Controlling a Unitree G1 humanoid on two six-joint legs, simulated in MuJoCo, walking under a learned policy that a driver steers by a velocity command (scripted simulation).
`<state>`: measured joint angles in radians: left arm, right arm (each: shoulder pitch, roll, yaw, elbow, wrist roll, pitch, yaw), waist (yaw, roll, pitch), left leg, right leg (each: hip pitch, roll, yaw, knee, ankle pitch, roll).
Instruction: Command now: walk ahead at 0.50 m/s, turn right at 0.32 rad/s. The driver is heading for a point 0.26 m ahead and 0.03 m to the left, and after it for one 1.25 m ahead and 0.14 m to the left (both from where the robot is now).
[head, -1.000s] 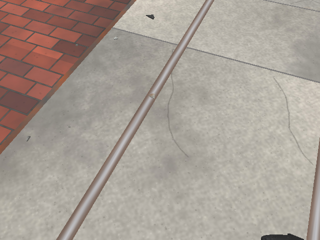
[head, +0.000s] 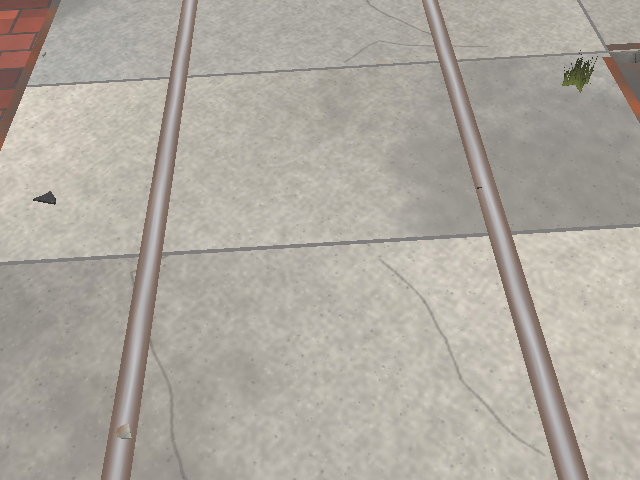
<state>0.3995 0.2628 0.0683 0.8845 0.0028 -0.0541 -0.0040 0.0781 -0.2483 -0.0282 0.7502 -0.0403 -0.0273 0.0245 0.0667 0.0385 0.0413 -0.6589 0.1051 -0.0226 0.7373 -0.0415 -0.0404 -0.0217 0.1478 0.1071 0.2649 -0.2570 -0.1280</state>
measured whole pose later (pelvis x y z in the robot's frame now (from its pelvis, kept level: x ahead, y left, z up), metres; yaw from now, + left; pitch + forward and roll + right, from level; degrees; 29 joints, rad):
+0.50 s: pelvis +0.27 +0.05 +0.00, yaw -3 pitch +1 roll +1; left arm 0.14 0.25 0.02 0.81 0.04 -0.03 -0.04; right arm 0.43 -0.22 -0.03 0.93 -0.01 -0.08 0.02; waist -0.04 -0.05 0.03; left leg -0.02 -0.08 0.05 0.20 -0.20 0.08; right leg -0.63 -0.09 0.00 0.80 -0.09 -0.01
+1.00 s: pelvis +0.53 -0.02 +0.00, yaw +1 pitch +0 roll -1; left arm 0.39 0.22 0.04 0.96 0.02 -0.10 0.00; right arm 0.22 -0.26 -0.05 0.89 -0.03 -0.02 0.04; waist 0.02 0.05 0.02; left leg -0.64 0.07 -0.05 0.95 -0.11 0.04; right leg -0.02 0.08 -0.14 0.21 -0.19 -0.09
